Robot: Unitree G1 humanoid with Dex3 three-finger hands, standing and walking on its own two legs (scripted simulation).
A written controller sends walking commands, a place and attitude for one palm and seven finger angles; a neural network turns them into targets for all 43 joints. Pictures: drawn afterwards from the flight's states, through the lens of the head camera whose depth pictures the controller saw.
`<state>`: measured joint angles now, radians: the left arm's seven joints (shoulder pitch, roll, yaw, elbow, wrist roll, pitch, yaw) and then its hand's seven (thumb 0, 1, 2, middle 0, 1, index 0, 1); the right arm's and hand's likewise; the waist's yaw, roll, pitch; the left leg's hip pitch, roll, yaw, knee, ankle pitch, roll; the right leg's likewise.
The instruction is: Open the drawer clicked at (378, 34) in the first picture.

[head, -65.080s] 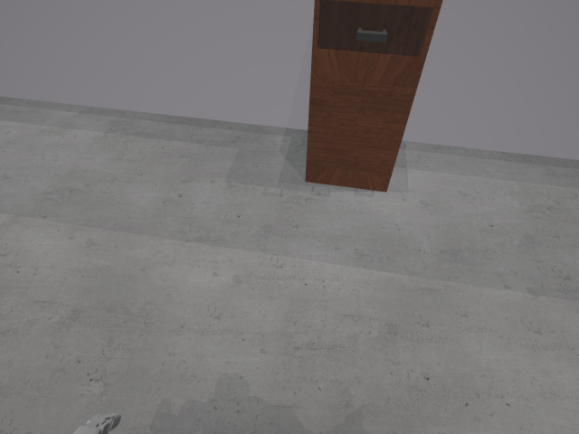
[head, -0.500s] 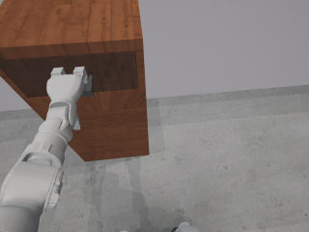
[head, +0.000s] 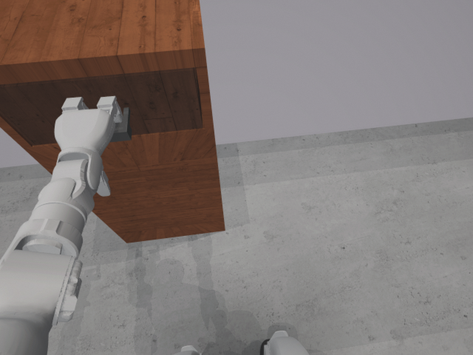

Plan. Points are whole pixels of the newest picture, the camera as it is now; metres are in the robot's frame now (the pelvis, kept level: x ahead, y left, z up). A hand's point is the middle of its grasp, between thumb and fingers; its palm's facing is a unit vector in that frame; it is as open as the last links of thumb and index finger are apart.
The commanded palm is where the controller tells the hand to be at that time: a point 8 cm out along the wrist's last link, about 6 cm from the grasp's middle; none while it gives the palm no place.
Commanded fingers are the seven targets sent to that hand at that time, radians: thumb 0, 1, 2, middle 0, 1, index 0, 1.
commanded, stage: lift the fingers back up to retry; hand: left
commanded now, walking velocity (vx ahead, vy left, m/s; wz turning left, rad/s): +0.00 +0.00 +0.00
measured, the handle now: (103, 124) +0.54 +0.24 +0.03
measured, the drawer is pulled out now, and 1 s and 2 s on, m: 0.00 0.00 0.00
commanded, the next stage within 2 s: re-aim the fingers above the handle in 0.86 s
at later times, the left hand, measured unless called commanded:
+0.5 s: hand (72, 143) +0.47 +0.26 +0.06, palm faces +0.00 +0.02 -1.00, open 13.8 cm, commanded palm +0.44 +0.26 +0.12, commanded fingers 0.00 -0.50 0.30 -0.30 -1.20 -0.30 -1.20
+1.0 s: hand (70, 145) +0.45 +0.26 +0.08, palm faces -0.06 +0.01 -1.00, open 13.8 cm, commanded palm +0.44 +0.25 +0.15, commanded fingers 0.00 -0.50 0.30 -0.30 -1.20 -0.30 -1.20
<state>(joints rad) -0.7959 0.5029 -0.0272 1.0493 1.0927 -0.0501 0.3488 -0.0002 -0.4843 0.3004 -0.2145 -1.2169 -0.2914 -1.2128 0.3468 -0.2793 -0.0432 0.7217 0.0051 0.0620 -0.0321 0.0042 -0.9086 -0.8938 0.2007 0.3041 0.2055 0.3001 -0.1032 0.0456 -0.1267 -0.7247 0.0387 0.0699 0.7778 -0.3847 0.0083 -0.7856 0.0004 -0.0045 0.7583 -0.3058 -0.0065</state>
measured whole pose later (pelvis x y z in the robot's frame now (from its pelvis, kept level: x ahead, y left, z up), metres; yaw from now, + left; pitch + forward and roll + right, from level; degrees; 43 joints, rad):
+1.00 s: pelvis +0.01 +0.00 +0.02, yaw +2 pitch +12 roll +0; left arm -0.70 0.49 -0.05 0.89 1.06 -0.07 0.20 0.00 -0.48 0.30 -0.32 -1.20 -0.32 -1.20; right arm 0.29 -0.26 -0.04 0.69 0.02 0.07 -0.04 0.00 -0.91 -0.89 0.20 0.30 0.21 0.30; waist -0.04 0.05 -0.08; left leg -0.48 0.02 0.05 0.61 -0.33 0.01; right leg -0.54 -0.02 -0.03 0.60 -0.27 0.00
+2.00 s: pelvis +0.01 +0.00 +0.02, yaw +1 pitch +12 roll +0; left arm -0.73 0.44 -0.05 0.88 1.09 -0.09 0.25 0.00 -0.49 0.30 -0.32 -1.20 -0.32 -1.20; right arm 0.27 -0.26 -0.04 0.70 0.01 0.06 -0.04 0.01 -0.91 -0.89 0.20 0.30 0.21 0.30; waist -0.06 0.05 -0.09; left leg -0.48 0.02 0.06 0.61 -0.33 0.01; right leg -0.54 -0.01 -0.02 0.61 -0.27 0.00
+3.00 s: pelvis +0.01 +0.00 +0.02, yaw +0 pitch +14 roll +0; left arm -0.80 0.51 -0.01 0.93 1.10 0.02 0.38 0.00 -0.48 0.30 -0.32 -1.20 -0.32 -1.20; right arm 0.23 -0.27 -0.04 0.73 0.01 0.06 -0.02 0.00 -0.91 -0.89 0.20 0.30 0.20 0.30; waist -0.06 0.05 -0.08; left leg -0.54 0.02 0.07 0.64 -0.34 0.01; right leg -0.61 -0.01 0.00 0.64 -0.27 0.00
